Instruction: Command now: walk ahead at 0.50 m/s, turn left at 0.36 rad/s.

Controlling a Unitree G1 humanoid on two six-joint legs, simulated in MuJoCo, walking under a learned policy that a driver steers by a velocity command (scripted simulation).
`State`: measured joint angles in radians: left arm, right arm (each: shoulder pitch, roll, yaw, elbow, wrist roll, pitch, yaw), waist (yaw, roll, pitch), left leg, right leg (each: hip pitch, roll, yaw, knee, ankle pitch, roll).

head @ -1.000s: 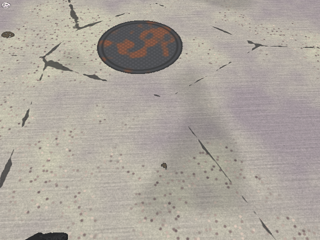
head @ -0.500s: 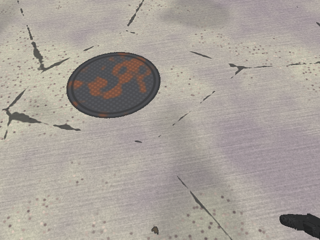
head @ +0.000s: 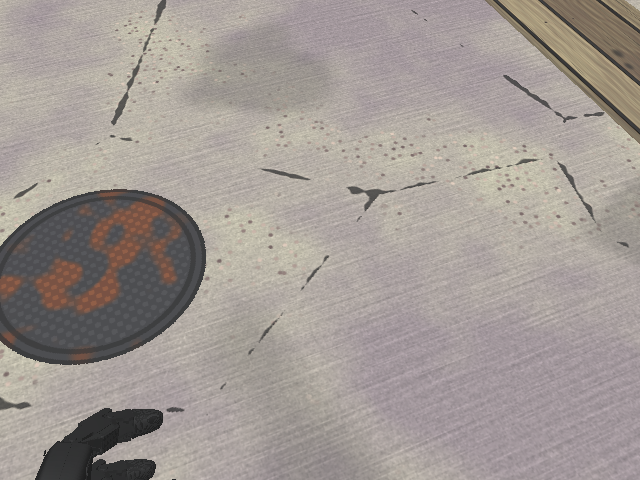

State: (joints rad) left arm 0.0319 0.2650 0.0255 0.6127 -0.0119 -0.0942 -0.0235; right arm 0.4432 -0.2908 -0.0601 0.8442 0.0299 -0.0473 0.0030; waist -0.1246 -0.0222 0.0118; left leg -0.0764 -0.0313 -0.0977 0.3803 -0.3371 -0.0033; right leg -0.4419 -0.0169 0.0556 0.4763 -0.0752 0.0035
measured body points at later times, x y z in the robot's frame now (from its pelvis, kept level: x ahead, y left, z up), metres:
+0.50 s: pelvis +0.25 +0.04 -0.02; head +0.28 +0.06 +0.43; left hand +0.17 +0.33 -0.14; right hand +0.54 -0.11 -0.09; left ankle +0.35 +0.17 -0.74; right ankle +0.11 -0.13 -0.73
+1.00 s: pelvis +0.52 +0.14 -0.01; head +0.54 +0.16 +0.44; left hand +0.59 +0.47 -0.08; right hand +0.72 -0.10 -0.12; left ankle +0.35 +0.17 -0.74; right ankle +0.70 +0.11 -0.74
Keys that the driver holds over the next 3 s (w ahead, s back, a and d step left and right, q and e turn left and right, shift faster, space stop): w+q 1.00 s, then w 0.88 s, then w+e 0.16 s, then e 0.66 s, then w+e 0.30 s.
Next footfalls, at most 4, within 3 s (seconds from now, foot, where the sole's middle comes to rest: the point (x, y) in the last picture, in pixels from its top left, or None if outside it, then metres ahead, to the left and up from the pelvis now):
0.02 right None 0.15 -0.13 -0.77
0.50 left None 0.39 0.18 -0.77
1.00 right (235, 377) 0.73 0.13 -0.77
1.48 left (68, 380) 0.77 0.50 -0.77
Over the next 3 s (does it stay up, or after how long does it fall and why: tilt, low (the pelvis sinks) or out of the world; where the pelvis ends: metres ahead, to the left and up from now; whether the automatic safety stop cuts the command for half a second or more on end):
stays up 1.17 0.60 0.00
